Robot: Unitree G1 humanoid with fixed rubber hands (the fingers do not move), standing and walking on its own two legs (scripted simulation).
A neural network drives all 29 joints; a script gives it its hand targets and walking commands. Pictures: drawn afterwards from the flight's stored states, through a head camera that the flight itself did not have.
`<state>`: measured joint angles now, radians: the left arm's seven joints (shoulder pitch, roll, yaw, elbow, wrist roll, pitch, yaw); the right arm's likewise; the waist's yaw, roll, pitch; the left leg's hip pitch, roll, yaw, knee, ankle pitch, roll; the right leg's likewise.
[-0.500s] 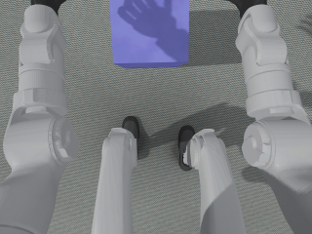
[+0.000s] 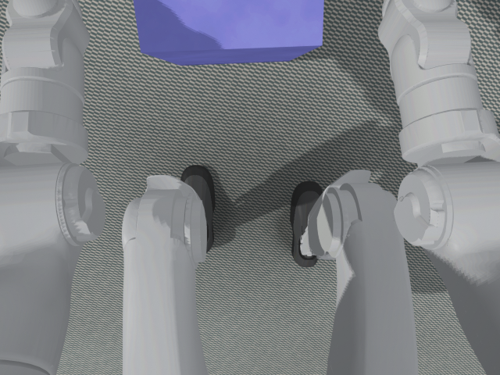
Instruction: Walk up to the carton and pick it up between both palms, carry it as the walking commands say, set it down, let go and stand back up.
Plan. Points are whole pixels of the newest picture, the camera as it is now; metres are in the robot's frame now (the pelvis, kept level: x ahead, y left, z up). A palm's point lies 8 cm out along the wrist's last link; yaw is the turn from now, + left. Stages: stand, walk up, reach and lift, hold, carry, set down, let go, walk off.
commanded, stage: reach and lift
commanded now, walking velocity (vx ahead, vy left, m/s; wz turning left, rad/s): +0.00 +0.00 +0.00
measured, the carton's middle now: out of the picture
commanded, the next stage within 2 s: none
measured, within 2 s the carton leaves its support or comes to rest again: leaves its support in 1.98 s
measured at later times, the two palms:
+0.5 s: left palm out of the picture +0.54 +0.24 -0.23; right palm out of the picture +0.56 -0.13 -0.22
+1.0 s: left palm out of the picture +0.54 +0.21 -0.23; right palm out of the picture +0.56 -0.11 -0.22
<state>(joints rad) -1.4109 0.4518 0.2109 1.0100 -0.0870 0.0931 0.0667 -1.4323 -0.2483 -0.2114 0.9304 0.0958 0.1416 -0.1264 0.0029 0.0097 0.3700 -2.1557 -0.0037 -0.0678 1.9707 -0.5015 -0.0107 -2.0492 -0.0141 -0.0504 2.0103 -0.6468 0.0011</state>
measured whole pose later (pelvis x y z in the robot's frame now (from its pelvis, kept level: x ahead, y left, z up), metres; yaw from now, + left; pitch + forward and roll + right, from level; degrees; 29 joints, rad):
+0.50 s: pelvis -0.01 +0.00 -0.05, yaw +0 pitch +33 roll -3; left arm -1.53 0.50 0.16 1.10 -0.14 0.09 0.07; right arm -1.55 -0.30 -0.12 1.00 0.18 0.14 -0.13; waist 0.00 0.00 0.51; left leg -2.21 0.00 -0.07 2.13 -0.50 -0.01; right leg -2.10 -0.01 -0.05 2.18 -0.66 0.00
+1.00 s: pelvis -0.01 +0.00 -0.05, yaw +0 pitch +33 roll -3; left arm -1.55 0.41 0.14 1.10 -0.14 0.07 0.08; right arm -1.57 -0.30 -0.07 1.00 0.18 0.14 -0.12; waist 0.02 0.00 0.52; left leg -2.21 0.00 -0.07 2.13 -0.50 -0.01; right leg -2.10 -0.01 -0.05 2.18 -0.66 0.00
